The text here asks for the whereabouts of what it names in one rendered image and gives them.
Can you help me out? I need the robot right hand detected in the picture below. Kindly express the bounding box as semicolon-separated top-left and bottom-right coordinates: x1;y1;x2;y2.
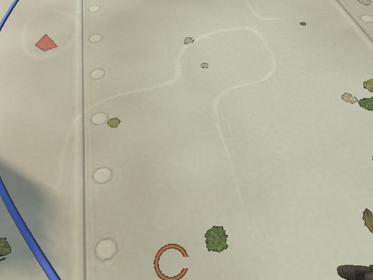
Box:
337;265;373;280

